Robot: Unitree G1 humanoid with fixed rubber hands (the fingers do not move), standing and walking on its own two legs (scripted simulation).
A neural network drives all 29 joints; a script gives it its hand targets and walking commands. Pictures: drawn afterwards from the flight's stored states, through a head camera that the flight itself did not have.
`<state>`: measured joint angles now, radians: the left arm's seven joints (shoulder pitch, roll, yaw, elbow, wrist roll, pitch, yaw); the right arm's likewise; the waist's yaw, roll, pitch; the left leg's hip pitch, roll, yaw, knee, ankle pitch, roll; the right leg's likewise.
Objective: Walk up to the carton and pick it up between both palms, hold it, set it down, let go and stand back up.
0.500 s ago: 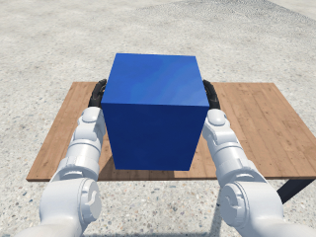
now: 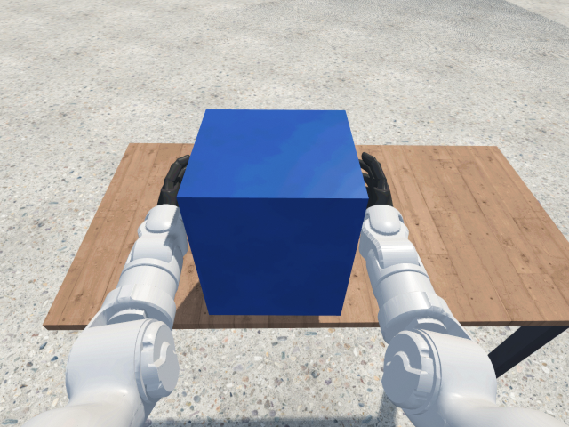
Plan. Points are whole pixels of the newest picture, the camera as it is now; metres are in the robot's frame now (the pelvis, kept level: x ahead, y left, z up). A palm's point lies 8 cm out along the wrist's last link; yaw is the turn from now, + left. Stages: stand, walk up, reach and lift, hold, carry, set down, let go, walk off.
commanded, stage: set down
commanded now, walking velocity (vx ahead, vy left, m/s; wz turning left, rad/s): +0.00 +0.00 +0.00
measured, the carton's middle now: (275, 215) +0.42 +0.02 +0.08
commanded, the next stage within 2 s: none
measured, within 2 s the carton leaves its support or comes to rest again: rests again in 1.32 s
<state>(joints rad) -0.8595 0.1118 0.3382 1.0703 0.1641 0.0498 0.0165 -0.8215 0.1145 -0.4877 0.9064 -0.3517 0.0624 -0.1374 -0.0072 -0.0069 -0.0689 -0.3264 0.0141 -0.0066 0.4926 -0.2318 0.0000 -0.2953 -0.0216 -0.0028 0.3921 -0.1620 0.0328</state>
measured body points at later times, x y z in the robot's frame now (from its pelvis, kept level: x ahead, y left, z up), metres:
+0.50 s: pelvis +0.00 +0.00 +0.00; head +0.02 +0.02 +0.45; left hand +0.43 +0.17 +0.09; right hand +0.42 -0.13 +0.09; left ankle +0.01 +0.11 -0.74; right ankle +0.02 -0.15 -0.74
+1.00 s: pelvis +0.00 +0.00 +0.00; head +0.04 +0.01 +0.45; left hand +0.43 +0.17 +0.06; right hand +0.41 -0.13 +0.07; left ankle +0.01 +0.11 -0.74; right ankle +0.02 -0.15 -0.74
